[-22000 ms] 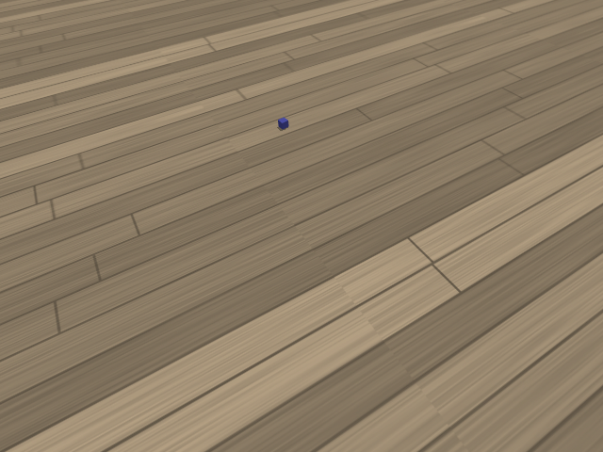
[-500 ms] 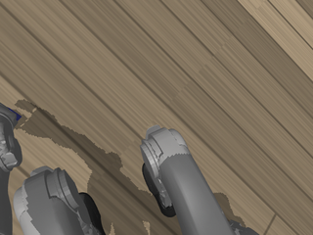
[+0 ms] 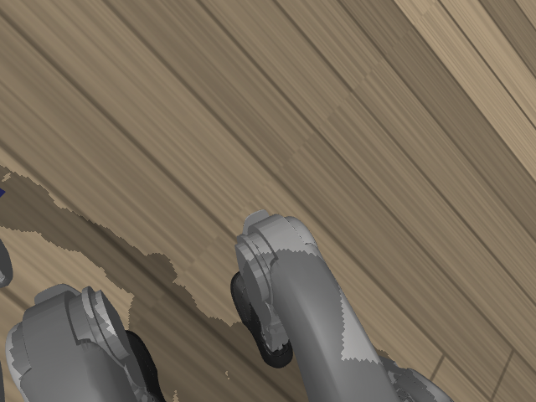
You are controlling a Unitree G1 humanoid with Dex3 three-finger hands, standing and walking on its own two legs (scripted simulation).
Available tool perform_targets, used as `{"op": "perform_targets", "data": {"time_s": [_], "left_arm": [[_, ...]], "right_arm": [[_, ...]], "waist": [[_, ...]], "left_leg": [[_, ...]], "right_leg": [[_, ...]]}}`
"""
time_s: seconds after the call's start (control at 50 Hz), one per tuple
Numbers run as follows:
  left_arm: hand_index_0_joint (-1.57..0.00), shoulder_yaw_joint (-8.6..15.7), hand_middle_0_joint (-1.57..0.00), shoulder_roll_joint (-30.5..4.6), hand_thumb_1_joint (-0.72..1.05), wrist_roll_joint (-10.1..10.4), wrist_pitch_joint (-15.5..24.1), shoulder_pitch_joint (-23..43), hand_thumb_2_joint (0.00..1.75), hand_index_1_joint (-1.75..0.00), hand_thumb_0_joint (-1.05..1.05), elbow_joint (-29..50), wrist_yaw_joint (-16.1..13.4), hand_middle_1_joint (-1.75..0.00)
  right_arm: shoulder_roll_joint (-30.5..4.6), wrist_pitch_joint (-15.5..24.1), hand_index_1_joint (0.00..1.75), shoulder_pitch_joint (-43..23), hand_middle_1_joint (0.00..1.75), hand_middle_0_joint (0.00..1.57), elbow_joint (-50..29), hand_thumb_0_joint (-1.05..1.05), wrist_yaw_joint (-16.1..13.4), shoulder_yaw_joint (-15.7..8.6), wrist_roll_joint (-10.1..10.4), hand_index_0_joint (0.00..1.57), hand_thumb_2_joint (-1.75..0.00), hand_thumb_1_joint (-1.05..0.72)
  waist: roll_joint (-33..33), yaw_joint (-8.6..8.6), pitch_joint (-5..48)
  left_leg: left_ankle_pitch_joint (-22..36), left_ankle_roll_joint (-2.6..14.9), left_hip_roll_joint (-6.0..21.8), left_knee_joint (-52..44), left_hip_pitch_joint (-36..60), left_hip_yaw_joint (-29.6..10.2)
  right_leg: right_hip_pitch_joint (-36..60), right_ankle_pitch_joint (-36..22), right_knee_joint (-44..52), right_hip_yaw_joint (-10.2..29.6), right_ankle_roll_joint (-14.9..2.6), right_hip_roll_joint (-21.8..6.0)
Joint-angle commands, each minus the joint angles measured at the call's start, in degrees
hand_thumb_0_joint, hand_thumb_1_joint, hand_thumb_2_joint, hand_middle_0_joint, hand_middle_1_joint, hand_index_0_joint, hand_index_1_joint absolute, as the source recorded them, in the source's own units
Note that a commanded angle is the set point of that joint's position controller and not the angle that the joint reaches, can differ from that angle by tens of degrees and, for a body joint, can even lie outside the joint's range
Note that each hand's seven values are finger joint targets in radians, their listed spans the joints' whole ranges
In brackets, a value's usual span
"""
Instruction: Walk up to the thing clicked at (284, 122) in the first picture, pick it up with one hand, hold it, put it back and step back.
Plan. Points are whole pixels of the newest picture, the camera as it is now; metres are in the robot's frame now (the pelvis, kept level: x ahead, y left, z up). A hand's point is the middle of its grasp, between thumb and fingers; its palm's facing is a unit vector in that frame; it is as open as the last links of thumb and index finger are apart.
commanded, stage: rest palm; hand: left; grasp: from above
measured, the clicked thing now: out of the picture +0.48 +0.30 -0.30
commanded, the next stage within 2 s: close in 1.06 s
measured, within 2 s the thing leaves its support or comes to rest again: neither
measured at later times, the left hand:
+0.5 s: hand out of the picture +0.48 +0.29 -0.25, palm faces -0.29 -0.31 -0.90, open 14.2 cm
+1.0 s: hand out of the picture +0.47 +0.29 -0.27, palm faces -0.31 -0.31 -0.90, open 14.1 cm
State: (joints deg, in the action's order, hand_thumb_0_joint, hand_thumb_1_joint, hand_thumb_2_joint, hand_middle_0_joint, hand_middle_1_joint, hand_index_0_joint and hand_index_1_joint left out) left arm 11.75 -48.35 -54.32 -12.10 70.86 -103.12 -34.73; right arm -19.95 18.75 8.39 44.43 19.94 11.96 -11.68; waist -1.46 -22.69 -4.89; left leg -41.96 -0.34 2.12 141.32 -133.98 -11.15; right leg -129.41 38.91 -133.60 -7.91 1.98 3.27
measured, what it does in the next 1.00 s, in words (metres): stands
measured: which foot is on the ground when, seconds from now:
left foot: down 0.00-1.00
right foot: down 0.00-1.00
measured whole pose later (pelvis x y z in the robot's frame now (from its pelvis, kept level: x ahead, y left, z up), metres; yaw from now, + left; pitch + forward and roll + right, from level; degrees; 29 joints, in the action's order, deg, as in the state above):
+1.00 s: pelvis -0.01 +0.00 +0.00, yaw -3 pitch +29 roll -15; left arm 9.5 -58.2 -53.5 -6.6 73.0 -106.6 -41.1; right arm -21.8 21.1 7.4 39.4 20.0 20.2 -14.6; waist -9.0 -26.4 -14.5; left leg -41.1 -0.3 2.1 142.2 -132.2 -15.5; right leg -125.7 36.7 -131.0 -11.5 2.9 4.3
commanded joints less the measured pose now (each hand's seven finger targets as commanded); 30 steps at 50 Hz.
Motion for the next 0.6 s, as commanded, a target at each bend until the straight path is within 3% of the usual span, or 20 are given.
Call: {"op": "perform_targets", "data": {"time_s": [0.0,0.04,0.12,0.16,0.2,0.24,0.28,0.3,0.36,0.38,0.42,0.44,0.48,0.5,0.58], "left_arm": [[-0.10,-1.38,-0.13,-10.53,-0.56,-0.18,1.67,14.61,0.97,-0.98,0.00,3.98,-2.05,-0.96],[-0.09,-0.72,-0.11,-13.18,-0.56,-0.85,3.39,16.61,0.98,-0.99,0.00,4.61,-3.19,-0.98],[-0.09,-0.78,-0.11,-14.76,-0.56,-1.66,5.63,18.56,0.97,-1.00,0.00,4.41,-5.29,-0.98],[-0.10,-1.43,-0.11,-14.18,-0.56,-1.31,6.06,18.57,0.97,-0.99,0.00,3.63,-6.37,-0.98],[-0.09,-0.70,-0.11,-15.75,-0.56,-1.84,6.12,18.48,0.97,-0.99,0.00,3.78,-7.38,-0.97],[-0.11,0.31,-0.13,-18.07,-0.55,-2.05,6.01,19.41,0.97,-0.97,0.00,3.66,-8.56,-0.94],[-0.11,-0.38,-0.14,-16.92,-0.55,-1.73,5.49,18.15,0.98,-0.96,0.00,2.92,-8.78,-0.93],[-0.10,0.63,-0.13,-18.76,-0.57,-1.62,5.38,20.20,0.99,-0.97,0.00,5.55,-9.16,-0.94],[-0.09,-0.79,-0.12,-16.34,-0.57,-1.30,3.89,16.18,0.98,-0.97,0.00,1.10,-8.71,-0.95],[-0.09,0.42,-0.12,-18.67,-0.57,-1.51,3.66,16.76,1.00,-0.98,0.00,2.14,-8.94,-0.96],[-0.09,1.16,-0.11,-18.91,-0.56,-1.27,3.02,14.90,0.97,-0.98,0.00,1.23,-8.73,-0.96],[-0.09,0.17,-0.11,-17.99,-0.57,-1.15,2.66,13.51,0.97,-0.98,0.00,-0.18,-8.38,-0.97],[-0.08,-0.12,-0.11,-18.28,-0.57,-0.54,2.48,14.03,0.99,-0.99,0.00,0.65,-7.83,-0.97],[-0.09,0.87,-0.11,-19.34,-0.56,-0.53,2.42,13.85,0.98,-0.99,0.00,0.85,-7.69,-0.97],[-0.09,-0.21,-0.11,-19.15,-0.56,0.06,2.99,14.81,0.97,-0.99,0.00,1.43,-6.76,-0.97]], "right_arm": [[-16.84,-0.07,0.30,16.20,0.30,0.20,1.58,0.00,-0.27,-2.72,-0.17,0.20,-0.90,-0.89],[-17.86,0.63,0.30,16.38,0.30,0.20,1.25,0.00,-0.52,-2.46,-0.29,0.20,-0.90,-0.89],[-17.84,0.99,0.30,16.13,0.30,0.20,0.82,0.00,-0.88,-1.51,-1.10,0.20,-0.90,-0.90],[-17.75,1.12,0.30,15.25,0.30,0.20,0.77,0.00,-0.67,-0.82,-1.86,0.20,-0.90,-0.90],[-18.01,1.20,0.30,15.51,0.30,0.20,0.70,0.00,-0.47,-0.16,-2.27,0.20,-0.90,-0.90],[-18.71,1.35,0.30,15.20,0.30,0.20,1.36,0.00,-0.30,0.00,-2.17,0.20,-0.90,-0.90],[-18.43,1.28,0.30,14.48,0.30,0.20,0.67,0.00,0.18,0.33,-2.63,0.20,-0.91,-0.90],[-19.15,1.28,0.30,14.70,0.30,0.20,0.64,0.00,0.22,0.21,-2.27,0.20,-0.90,-0.90],[-19.37,1.27,0.30,14.23,0.30,0.20,0.54,0.00,0.83,0.64,-2.53,0.20,-0.90,-0.90],[-19.79,1.22,0.30,14.24,0.30,0.20,0.53,0.00,0.89,0.48,-2.17,0.20,-0.90,-0.90],[-19.43,0.83,0.30,14.44,0.30,0.20,-0.03,0.00,1.07,0.68,-1.96,0.20,-0.90,-0.90],[-19.31,0.68,0.30,14.01,0.30,0.20,-0.41,0.00,1.21,0.93,-2.09,0.20,-0.91,-0.90],[-19.42,0.72,0.30,13.54,0.30,0.20,-1.07,0.00,1.21,1.02,-1.83,0.20,-0.90,-0.90],[-19.18,0.72,0.30,14.46,0.30,0.20,-0.93,0.00,1.21,1.29,-1.90,0.20,-0.90,-0.90],[-19.75,1.34,0.30,13.74,0.30,0.20,-1.60,0.00,0.80,1.74,-1.83,0.20,-0.90,-0.90]], "waist": [[18.46,-3.86,34.50],[19.19,-4.11,34.61],[21.73,-4.78,35.45],[23.38,-5.07,34.39],[24.65,-5.68,34.20],[26.84,-5.20,34.82],[26.67,-5.57,32.93],[28.01,-4.98,35.90],[27.31,-6.17,31.87],[27.77,-5.42,32.98],[27.53,-5.03,33.32],[26.50,-5.47,31.44],[24.45,-5.68,31.21],[24.40,-6.20,31.51],[23.74,-6.96,29.49]], "left_leg": [[14.90,2.07,0.26,-12.83,24.02,3.85],[12.86,2.22,0.28,-12.63,23.62,3.72],[11.23,1.60,0.62,-12.93,26.50,3.63],[11.57,1.21,0.88,-12.57,27.48,3.52],[12.83,1.02,1.03,-12.30,28.32,3.38],[13.10,0.59,1.38,-12.80,29.54,2.82],[13.62,0.55,1.44,-12.42,29.38,2.73],[15.61,0.38,1.66,-12.33,31.05,2.48],[16.43,0.23,1.78,-12.45,30.58,1.85],[16.60,0.26,1.82,-12.79,30.15,1.61],[17.80,0.21,1.86,-13.11,30.11,1.34],[17.56,0.46,1.81,-12.80,28.55,1.45],[17.01,1.01,1.71,-12.30,26.47,1.65],[17.51,1.18,1.62,-12.04,26.20,1.89],[14.87,1.05,1.83,-12.47,25.79,1.01]], "right_leg": [[23.99,-16.87,12.63,-4.83,-2.73,2.19],[24.10,-14.99,13.06,-4.86,-2.65,2.13],[25.25,-13.56,13.63,-5.22,-2.85,2.36],[25.32,-14.16,13.25,-5.60,-3.04,2.39],[26.07,-15.37,13.11,-5.91,-3.04,2.30],[25.19,-15.37,12.80,-6.38,-3.28,2.31],[25.78,-16.14,12.75,-6.56,-3.25,2.28],[26.22,-17.82,12.71,-6.58,-3.24,2.51],[25.40,-18.84,11.80,-7.28,-3.28,2.48],[25.31,-18.70,12.26,-7.17,-3.28,2.61],[26.29,-19.46,12.07,-7.25,-3.34,2.67],[26.41,-19.62,12.11,-7.23,-3.21,2.81],[26.87,-19.54,12.64,-6.93,-2.88,3.14],[27.83,-20.01,12.88,-6.75,-2.65,3.01],[26.18,-17.70,12.96,-7.20,-2.68,2.99]]}}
